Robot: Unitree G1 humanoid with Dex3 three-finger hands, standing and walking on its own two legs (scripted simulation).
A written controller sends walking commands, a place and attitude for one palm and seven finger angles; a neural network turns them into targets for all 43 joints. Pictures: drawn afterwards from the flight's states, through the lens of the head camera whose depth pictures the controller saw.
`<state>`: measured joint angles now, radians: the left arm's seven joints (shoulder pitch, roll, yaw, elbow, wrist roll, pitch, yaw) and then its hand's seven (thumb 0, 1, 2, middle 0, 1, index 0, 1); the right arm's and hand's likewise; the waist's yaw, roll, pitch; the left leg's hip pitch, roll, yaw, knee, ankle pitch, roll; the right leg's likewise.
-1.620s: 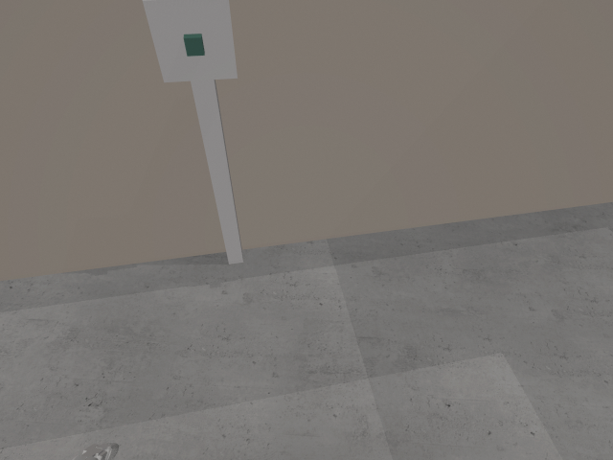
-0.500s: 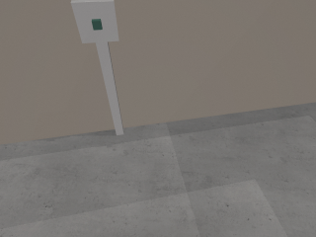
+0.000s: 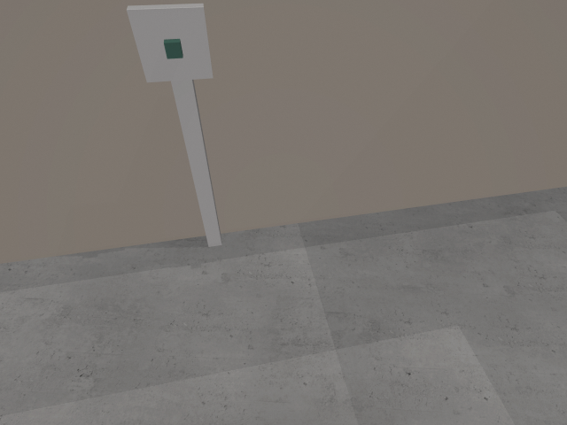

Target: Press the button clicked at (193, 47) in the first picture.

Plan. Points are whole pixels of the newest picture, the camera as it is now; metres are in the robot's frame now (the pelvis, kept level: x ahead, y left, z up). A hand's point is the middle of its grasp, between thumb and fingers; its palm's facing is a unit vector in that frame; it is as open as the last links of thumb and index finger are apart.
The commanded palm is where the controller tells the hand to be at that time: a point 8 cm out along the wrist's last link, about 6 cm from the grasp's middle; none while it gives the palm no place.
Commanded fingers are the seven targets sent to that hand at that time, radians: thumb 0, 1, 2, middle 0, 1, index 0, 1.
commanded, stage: walk to a spot facing it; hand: left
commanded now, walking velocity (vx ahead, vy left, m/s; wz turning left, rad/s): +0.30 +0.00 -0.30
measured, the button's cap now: (173, 48) +0.94 +0.34 +0.11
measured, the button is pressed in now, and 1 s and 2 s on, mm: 0 0 0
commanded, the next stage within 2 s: turn to face it in 0.32 s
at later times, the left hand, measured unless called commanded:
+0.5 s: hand out of the picture +0.02 +0.15 -0.18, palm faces -0.01 -0.99 -0.15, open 7.3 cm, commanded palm none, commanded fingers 0.00 0.90 0.90 -0.20 -0.30 -0.20 -0.30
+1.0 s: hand (190, 333) +0.31 +0.20 -0.16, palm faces +0.06 -0.97 -0.23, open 7.3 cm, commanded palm none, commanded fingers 0.00 0.90 0.90 -0.20 -0.30 -0.20 -0.30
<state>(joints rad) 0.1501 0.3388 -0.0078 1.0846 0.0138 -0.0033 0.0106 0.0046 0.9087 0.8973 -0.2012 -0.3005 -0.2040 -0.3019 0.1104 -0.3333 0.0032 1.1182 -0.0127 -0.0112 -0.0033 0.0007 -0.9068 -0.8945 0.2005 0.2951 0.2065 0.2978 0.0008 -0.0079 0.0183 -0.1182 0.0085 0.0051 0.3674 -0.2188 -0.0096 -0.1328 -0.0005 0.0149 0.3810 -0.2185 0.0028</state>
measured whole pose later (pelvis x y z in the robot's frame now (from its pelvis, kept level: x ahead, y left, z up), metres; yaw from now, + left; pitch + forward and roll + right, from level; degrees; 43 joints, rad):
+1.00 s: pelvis +0.20 +0.01 -0.01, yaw +3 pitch +0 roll +1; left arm 0.15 0.17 0.05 0.93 0.02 0.02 0.03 0.00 0.91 0.90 -0.20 -0.30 -0.20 -0.30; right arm 0.24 -0.18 -0.06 1.00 -0.03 0.02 -0.01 0.00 -0.92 -0.89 0.20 0.30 0.21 0.30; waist -0.04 0.00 0.02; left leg -0.30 -0.07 0.00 0.47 -0.18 0.06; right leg -0.36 -0.04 -0.02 0.74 -0.39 0.04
